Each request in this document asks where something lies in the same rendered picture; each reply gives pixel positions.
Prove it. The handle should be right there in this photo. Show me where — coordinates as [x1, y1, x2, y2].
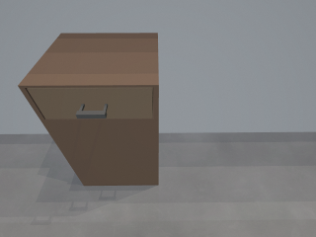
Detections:
[75, 104, 108, 119]

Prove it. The drawer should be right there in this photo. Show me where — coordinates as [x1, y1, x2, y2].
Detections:
[27, 87, 154, 119]

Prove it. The cabinet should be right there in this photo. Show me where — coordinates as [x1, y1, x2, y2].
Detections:
[18, 33, 159, 187]

